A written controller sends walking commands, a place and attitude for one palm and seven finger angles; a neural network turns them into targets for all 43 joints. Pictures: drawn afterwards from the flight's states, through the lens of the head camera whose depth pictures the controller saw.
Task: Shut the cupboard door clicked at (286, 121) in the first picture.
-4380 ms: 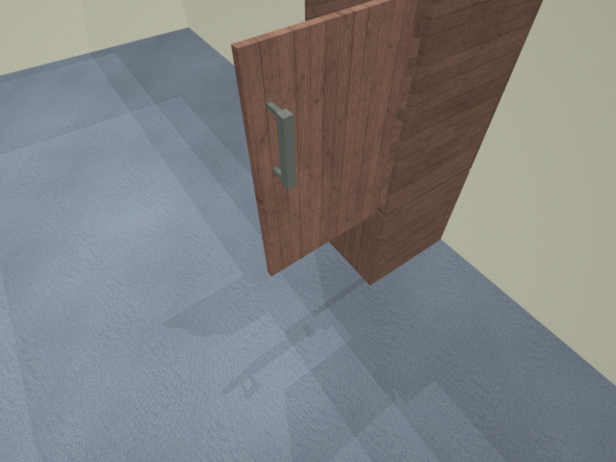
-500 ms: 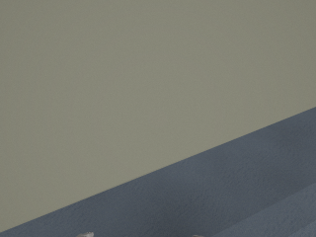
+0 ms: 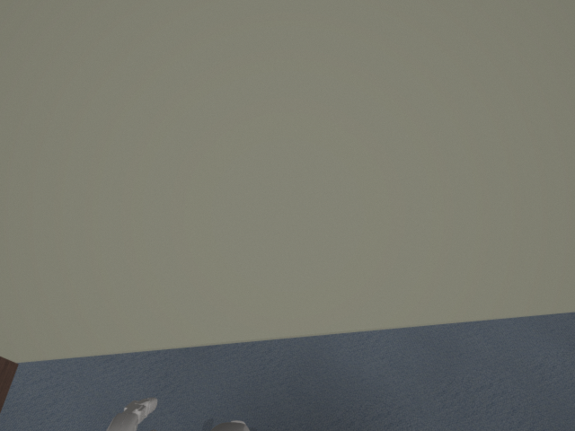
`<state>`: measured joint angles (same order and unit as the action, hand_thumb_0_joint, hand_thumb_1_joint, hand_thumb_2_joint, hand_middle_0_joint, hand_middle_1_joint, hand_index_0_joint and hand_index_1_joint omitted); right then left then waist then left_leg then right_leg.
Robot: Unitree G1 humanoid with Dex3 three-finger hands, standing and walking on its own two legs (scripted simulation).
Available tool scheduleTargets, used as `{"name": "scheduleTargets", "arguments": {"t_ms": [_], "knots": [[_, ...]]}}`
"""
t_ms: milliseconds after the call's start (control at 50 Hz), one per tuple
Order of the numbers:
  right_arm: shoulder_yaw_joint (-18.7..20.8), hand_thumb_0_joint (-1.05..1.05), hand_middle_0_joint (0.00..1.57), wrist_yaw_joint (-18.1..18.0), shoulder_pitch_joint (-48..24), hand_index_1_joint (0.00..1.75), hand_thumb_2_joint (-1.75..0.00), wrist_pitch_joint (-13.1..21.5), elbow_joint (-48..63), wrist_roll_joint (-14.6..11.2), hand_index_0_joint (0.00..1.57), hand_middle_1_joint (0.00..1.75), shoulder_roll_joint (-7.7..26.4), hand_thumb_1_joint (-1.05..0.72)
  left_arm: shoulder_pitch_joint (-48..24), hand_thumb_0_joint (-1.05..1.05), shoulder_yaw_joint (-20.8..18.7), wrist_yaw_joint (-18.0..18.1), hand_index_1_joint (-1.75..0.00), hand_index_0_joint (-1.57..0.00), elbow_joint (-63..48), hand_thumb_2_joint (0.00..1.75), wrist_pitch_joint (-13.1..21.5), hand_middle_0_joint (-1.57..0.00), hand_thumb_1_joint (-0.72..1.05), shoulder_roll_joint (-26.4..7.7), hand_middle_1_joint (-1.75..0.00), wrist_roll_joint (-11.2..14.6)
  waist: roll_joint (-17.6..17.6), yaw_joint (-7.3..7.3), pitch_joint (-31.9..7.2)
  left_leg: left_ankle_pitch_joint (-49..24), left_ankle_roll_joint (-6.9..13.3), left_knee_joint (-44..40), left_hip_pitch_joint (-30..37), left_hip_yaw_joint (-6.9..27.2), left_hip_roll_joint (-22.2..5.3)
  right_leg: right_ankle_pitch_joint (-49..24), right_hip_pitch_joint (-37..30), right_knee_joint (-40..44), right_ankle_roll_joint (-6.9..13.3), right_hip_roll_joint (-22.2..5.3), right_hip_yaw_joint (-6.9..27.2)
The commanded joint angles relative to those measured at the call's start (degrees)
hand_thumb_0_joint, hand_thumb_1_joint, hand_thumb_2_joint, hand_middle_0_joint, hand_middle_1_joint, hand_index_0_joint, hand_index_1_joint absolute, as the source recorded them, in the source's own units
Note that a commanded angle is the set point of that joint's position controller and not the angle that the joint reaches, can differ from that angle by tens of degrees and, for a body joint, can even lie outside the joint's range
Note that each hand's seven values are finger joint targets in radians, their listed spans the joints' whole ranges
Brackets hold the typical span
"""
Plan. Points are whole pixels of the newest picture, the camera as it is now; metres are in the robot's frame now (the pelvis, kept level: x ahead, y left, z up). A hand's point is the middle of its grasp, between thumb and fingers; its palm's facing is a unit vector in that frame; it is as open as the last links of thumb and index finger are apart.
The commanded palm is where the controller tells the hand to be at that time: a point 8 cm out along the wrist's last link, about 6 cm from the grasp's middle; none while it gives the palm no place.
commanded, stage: turn to face it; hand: left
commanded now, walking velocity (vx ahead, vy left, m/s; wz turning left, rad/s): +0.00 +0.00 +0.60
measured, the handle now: out of the picture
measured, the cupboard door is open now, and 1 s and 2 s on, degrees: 92 92 92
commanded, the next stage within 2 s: none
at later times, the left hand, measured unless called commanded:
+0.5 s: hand out of the picture +0.01 +0.20 -0.16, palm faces +0.37 -0.88 -0.29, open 7.4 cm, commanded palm none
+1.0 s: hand out of the picture -0.02 +0.15 -0.16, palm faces +0.63 -0.74 -0.23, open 7.4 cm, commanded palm none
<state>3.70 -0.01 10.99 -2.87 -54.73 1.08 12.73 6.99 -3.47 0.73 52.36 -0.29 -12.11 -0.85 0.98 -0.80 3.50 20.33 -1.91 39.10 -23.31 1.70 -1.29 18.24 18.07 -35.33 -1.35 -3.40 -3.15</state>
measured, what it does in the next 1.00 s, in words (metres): steps on the spot, turning left: left foot, then right foot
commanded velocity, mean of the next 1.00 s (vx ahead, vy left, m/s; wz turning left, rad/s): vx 0.00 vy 0.00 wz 0.60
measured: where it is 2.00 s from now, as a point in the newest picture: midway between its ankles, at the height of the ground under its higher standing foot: outside the picture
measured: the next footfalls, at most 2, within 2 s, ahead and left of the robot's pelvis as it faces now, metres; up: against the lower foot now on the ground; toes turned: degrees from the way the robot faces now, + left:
left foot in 0.32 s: +0.03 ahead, +0.12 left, +0.00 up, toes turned +20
right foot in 0.56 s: +0.13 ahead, -0.16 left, +0.00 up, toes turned +19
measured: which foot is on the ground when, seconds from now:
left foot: up 0.00-0.30, down 0.32-0.56, up 0.58-0.84, down 0.86-1.00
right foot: down 0.00-0.30, up 0.32-0.54, down 0.56-0.84, up 0.86-1.00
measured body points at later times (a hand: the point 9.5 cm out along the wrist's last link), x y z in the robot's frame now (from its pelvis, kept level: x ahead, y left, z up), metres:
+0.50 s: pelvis +0.02 -0.04 +0.00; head +0.08 -0.02 +0.45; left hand -0.01 +0.24 -0.13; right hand +0.22 -0.24 -0.14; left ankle +0.00 +0.11 -0.72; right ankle +0.06 -0.17 -0.69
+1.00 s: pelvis +0.04 -0.07 +0.01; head +0.08 -0.02 +0.45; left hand -0.06 +0.19 -0.14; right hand +0.27 -0.21 -0.13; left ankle -0.02 +0.04 -0.72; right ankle +0.10 -0.19 -0.67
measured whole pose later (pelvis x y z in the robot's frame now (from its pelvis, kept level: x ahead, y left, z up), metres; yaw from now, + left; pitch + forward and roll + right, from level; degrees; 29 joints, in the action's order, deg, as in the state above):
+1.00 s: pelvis +0.04 -0.07 +0.01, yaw +38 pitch +1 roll +0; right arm 2.8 0.2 8.8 -2.0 -52.1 1.4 12.1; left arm 8.7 -3.9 0.6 52.1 -3.4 -13.8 -0.6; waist -2.1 -0.2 6.5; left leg 15.6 -0.1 33.0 -18.4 0.0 -0.5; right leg 27.8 26.0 -58.9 -4.2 -4.9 -2.9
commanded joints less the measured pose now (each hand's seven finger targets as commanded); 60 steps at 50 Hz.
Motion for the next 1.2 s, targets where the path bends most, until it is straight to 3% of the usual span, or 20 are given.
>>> {"name": "scheduleTargets", "arguments": {"t_ms": [0, 60, 160, 240, 260, 280, 300, 500, 540, 640, 780, 800, 820, 840, 940, 1060, 1080, 1100, 1120, 1180], "knots": [[2.64, 0.00, 0.20, 0.72, -4.90, 0.30, -0.90, -0.15, 6.91, -0.07, 0.20, 0.30, 4.90, -0.90, 4.46, 0.00, -2.62, 1.42, -0.30, -0.20, -3.21, 0.90, 0.61, -0.20, 0.90, -10.53, -0.30, -0.76, -13.94, 1.66, -1.93, 10.39, -0.40, 30.63, -11.59, -0.58, -0.67, -10.44, -4.81, 19.98, 10.00, -21.40, 16.95], [1.44, 0.00, 0.20, 1.30, -4.57, 0.30, -0.90, -0.33, 6.10, -0.16, 0.20, 0.30, 3.79, -0.90, 4.09, 0.00, -1.48, 1.17, -0.30, -0.20, -3.49, 0.90, 1.24, -0.20, 0.90, -8.08, -0.30, -0.75, -13.43, 0.52, -2.34, 6.86, -1.91, 24.72, -9.28, -3.59, -1.59, -31.82, -9.21, 14.41, 7.85, -15.87, 2.76], [0.22, 0.00, 0.20, 1.83, -8.39, 0.30, -0.90, 0.26, 7.59, -0.50, 0.20, 0.30, 2.48, -0.90, 9.46, 0.00, -2.32, 1.01, -0.30, -0.20, -1.85, 0.90, 1.31, -0.20, 0.90, -11.53, -0.30, -0.85, -11.31, 3.32, -5.26, 5.65, -1.34, 5.56, -3.20, -8.72, 0.68, -42.86, -16.94, 9.54, 7.61, -16.80, -0.38], [0.69, 0.00, 0.20, 1.47, -3.13, 0.30, -0.90, 0.92, 7.10, -0.23, 0.20, 0.30, 5.47, -0.90, 7.84, 0.00, -2.89, 0.56, -0.30, -0.20, -1.96, 0.90, 1.16, -0.20, 0.90, -12.54, -0.30, -0.16, -10.59, -0.04, -8.81, -6.02, 0.41, -10.77, 10.05, -9.94, 1.50, -41.47, -13.48, -0.16, 3.67, -16.12, -5.27], [1.56, 0.00, 0.20, 1.28, 0.94, 0.30, -0.90, 1.39, 6.18, 0.17, 0.20, 0.30, 8.94, -0.90, 7.04, 0.00, -2.73, 0.32, -0.30, -0.20, -2.81, 0.90, 1.03, -0.20, 0.90, -11.58, -0.30, 0.22, -3.37, -2.50, -11.73, -19.56, 2.66, -14.48, 21.27, -5.27, -3.45, -32.84, -5.25, -9.14, 0.80, -14.62, -7.41], [3.28, 0.00, 0.20, 0.93, 4.65, 0.30, -0.90, 1.70, 5.67, 0.55, 0.20, 0.30, 15.75, -0.90, 6.30, 0.00, -1.78, -0.10, -0.30, -0.20, -5.09, 0.90, 0.70, -0.20, 0.90, -7.74, -0.30, 0.59, 14.80, -4.62, -13.18, -42.59, 11.53, -15.24, 30.79, 16.61, -20.16, 7.70, 11.93, -22.55, -3.65, -5.87, -8.61], [3.50, 0.00, 0.20, 0.74, 7.58, 0.30, -0.90, 1.00, 4.80, 0.10, 0.20, 0.30, 17.58, -0.90, 2.16, 0.00, -1.02, 0.42, -0.30, -0.20, -7.40, 0.90, -0.12, -0.20, 0.90, -7.78, -0.30, -0.13, 11.53, -5.55, -11.33, -46.60, 16.29, -15.34, 27.61, 18.25, -25.24, 20.15, 15.59, -29.54, -3.36, -4.21, -2.09], [3.02, 0.00, 0.20, -0.12, -8.54, 0.30, -0.90, 0.36, 8.61, 0.10, 0.20, 0.30, 12.37, -0.90, 11.61, 0.00, -2.19, -0.32, -0.30, -0.20, -3.02, 0.90, -0.33, -0.20, 0.90, -7.62, -0.30, -0.17, 3.71, 3.86, -5.55, -8.70, 5.87, -10.22, -0.83, 8.34, -6.74, -2.23, -9.87, 5.44, -2.25, 1.23, -1.60], [2.22, 0.00, 0.20, 0.74, -8.79, 0.30, -0.90, 0.32, 10.94, -0.43, 0.20, 0.30, 6.26, -0.90, 12.00, 0.00, -3.57, 0.64, -0.30, -0.20, -4.11, 0.90, 0.40, -0.20, 0.90, -16.17, -0.30, -1.26, -21.73, 5.38, -4.38, 15.26, -0.27, 17.73, -11.28, -2.18, 4.60, -2.99, -10.64, 22.66, 8.20, -24.12, 25.61], [1.47, 0.00, 0.20, 1.69, -6.95, 0.30, -0.90, -0.40, 7.94, -0.40, 0.20, 0.30, 4.34, -0.90, 4.22, 0.00, -1.87, 1.30, -0.30, -0.20, -6.41, 0.90, 0.59, -0.20, 0.90, -9.70, -0.30, -1.01, -14.22, 0.86, -4.01, 8.77, -1.23, 23.56, -5.39, -3.08, -0.84, -24.61, -6.51, 14.06, 7.86, -15.90, 4.54], [0.78, 0.00, 0.20, 1.70, -2.76, 0.30, -0.90, 0.98, 6.78, -0.51, 0.20, 0.30, 4.43, -0.90, 7.41, 0.00, -3.28, 0.62, -0.30, -0.20, -3.98, 0.90, 0.46, -0.20, 0.90, -12.22, -0.30, -0.25, -9.63, 0.70, -7.27, -4.28, -0.04, -10.43, 9.01, -7.96, 1.05, -28.27, -10.26, 2.88, 3.81, -15.99, -2.30], [1.57, 0.00, 0.20, 1.69, -0.09, 0.30, -0.90, 1.32, 6.18, -0.34, 0.20, 0.30, 7.25, -0.90, 6.90, 0.00, -2.99, 0.40, -0.30, -0.20, -4.26, 0.90, 0.21, -0.20, 0.90, -10.92, -0.30, 0.08, -3.09, -0.76, -9.09, -13.20, 1.60, -15.73, 17.31, -3.01, -2.81, -21.50, -3.92, -4.44, 0.95, -14.12, -4.82], [3.27, 0.00, 0.20, 1.23, 3.68, 0.30, -0.90, 1.72, 6.16, 0.36, 0.20, 0.30, 13.91, -0.90, 6.43, 0.00, -2.31, 0.06, -0.30, -0.20, -6.68, 0.90, -0.22, -0.20, 0.90, -6.94, -0.30, 0.55, 14.71, -2.91, -10.19, -33.44, 9.47, -17.55, 25.01, 18.05, -18.65, 8.06, 11.51, -17.11, -3.77, -6.19, -7.58], [3.80, 0.00, 0.20, 0.64, 7.19, 0.30, -0.90, 1.11, 4.79, 0.48, 0.20, 0.30, 16.60, -0.90, 1.43, 0.00, -1.39, 0.29, -0.30, -0.20, -8.90, 0.90, -0.76, -0.20, 0.90, -6.57, -0.30, -0.05, 14.11, -5.05, -8.66, -37.22, 15.99, -18.76, 22.26, 22.47, -24.60, 20.38, 15.74, -25.67, -3.66, -3.83, -1.91], [2.51, 0.00, 0.20, -0.89, -0.42, 0.30, -0.90, 1.87, 5.97, 0.64, 0.20, 0.30, 11.39, -0.90, 0.71, 0.00, -1.73, -0.18, -0.30, -0.20, -5.66, 0.90, -1.37, -0.20, 0.90, -5.71, -0.30, 0.11, 9.59, -0.76, -6.11, -28.99, 10.94, -17.53, 14.48, 11.93, -12.85, 8.46, 12.08, -24.28, -3.07, -1.97, 2.37], [3.17, 0.00, 0.20, -0.47, -4.13, 0.30, -0.90, 0.74, 7.15, 0.35, 0.20, 0.30, 11.73, -0.90, 7.23, 0.00, -1.93, -0.01, -0.30, -0.20, -4.02, 0.90, -0.56, -0.20, 0.90, -5.69, -0.30, 0.39, 8.05, 2.26, -7.19, -18.59, 7.84, -13.28, 3.76, 12.75, -8.43, -1.12, -8.43, 3.55, -1.92, 2.54, -0.81], [2.95, 0.00, 0.20, -0.20, -5.06, 0.30, -0.90, 0.59, 8.10, -0.17, 0.20, 0.30, 9.68, -0.90, 9.98, 0.00, -2.58, 0.39, -0.30, -0.20, -3.73, 0.90, -0.02, -0.20, 0.90, -8.50, -0.30, -0.03, 1.09, 3.89, -7.03, -9.51, 4.86, -7.70, -2.63, 9.88, -4.25, -2.04, -14.95, 13.59, -0.80, -2.47, 3.93], [2.47, 0.00, 0.20, 0.34, -4.54, 0.30, -0.90, 0.52, 9.29, -0.50, 0.20, 0.30, 5.74, -0.90, 10.66, 0.00, -3.71, 0.94, -0.30, -0.20, -3.84, 0.90, 0.48, -0.20, 0.90, -14.11, -0.30, -1.00, -16.53, 4.37, -6.25, 6.81, 0.16, 5.19, -12.35, 0.82, 4.22, -2.48, -18.71, 20.57, 4.99, -17.70, 20.58], [2.53, 0.00, 0.20, 0.78, -5.47, 0.30, -0.90, 0.40, 9.76, -0.06, 0.20, 0.30, 6.71, -0.90, 9.27, 0.00, -3.22, 0.97, -0.30, -0.20, -4.51, 0.90, 0.18, -0.20, 0.90, -15.44, -0.30, -0.81, -17.72, 4.48, -4.63, 15.26, 0.16, 20.12, -10.29, 0.16, 3.49, -4.41, -10.34, 22.13, 10.22, -25.16, 23.08], [2.58, 0.00, 0.20, 1.35, -3.90, 0.30, -0.90, -0.80, 6.99, 0.13, 0.20, 0.30, 6.11, -0.90, 1.76, 0.00, -1.61, 1.29, -0.30, -0.20, -6.34, 0.90, 0.39, -0.20, 0.90, -9.34, -0.30, -0.47, -15.52, -0.17, -1.61, 6.59, -0.77, 32.25, -9.58, 0.27, -0.70, -12.62, -4.48, 17.93, 8.50, -16.67, 9.53]]}}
